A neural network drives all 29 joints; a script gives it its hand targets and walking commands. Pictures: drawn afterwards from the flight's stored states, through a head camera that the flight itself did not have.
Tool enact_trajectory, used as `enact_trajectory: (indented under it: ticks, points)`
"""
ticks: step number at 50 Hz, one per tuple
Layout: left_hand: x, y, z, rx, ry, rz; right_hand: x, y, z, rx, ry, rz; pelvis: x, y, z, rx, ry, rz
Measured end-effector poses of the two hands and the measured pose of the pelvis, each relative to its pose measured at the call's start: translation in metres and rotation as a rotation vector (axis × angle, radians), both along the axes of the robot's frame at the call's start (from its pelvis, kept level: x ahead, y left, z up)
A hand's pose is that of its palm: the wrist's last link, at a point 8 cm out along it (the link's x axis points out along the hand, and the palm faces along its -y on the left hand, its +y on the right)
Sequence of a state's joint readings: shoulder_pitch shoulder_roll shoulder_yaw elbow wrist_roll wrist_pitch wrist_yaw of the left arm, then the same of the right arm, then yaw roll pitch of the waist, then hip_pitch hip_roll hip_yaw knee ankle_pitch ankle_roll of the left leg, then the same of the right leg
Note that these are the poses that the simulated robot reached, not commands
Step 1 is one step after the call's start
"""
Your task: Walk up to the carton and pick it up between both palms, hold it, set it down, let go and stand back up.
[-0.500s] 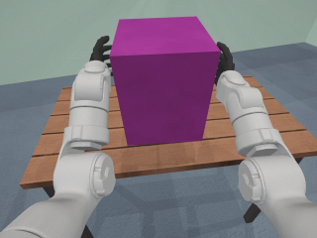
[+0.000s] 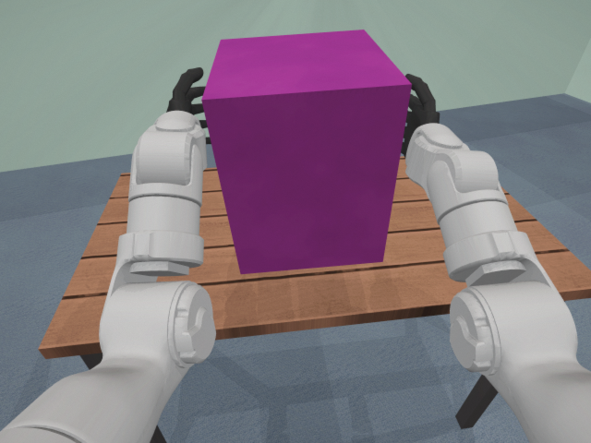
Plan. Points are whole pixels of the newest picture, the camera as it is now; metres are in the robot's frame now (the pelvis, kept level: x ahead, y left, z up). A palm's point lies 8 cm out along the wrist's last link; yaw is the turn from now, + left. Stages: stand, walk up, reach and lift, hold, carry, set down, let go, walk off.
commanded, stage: hold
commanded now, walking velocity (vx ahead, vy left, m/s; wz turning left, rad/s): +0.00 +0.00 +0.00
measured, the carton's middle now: (302, 151) +0.43 +0.00 +0.24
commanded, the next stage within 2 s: set down in 0.72 s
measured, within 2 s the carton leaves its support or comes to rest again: neither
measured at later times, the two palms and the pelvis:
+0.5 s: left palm (181, 121) +0.39 +0.14 +0.30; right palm (421, 129) +0.39 -0.15 +0.29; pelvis +0.00 +0.00 +0.00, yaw +0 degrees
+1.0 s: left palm (176, 100) +0.40 +0.15 +0.32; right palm (417, 108) +0.40 -0.14 +0.31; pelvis +0.01 +0.00 +0.00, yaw +0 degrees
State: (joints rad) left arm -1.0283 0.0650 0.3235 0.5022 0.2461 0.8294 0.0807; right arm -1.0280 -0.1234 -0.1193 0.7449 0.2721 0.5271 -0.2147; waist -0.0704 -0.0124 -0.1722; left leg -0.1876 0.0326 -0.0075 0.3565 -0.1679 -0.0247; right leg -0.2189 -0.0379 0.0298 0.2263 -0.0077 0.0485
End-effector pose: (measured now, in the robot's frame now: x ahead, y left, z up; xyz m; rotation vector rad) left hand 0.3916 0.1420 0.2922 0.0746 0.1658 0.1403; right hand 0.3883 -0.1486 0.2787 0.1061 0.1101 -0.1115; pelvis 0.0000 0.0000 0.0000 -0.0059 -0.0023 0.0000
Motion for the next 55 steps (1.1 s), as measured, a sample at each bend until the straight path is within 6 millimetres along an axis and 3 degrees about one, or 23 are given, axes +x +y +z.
enact_trajectory:
  ticks: [43, 49, 55]
  points:
    - [-0.002, 0.003, 0.014, -0.004, -0.021, 0.007, 0.001, 0.002, 0.017, -0.003, -0.007, 0.008, 0.002, -0.002, 0.000, 0.001, -0.003, 0.005]
    - [0.007, 0.005, 0.028, 0.001, -0.093, 0.003, 0.011, 0.005, 0.030, -0.029, -0.074, 0.009, 0.005, -0.003, 0.000, 0.001, -0.003, 0.008]
    - [0.024, 0.009, 0.025, 0.039, -0.127, -0.009, 0.026, 0.009, 0.024, -0.057, -0.111, 0.001, 0.014, -0.002, 0.000, -0.001, 0.004, 0.009]
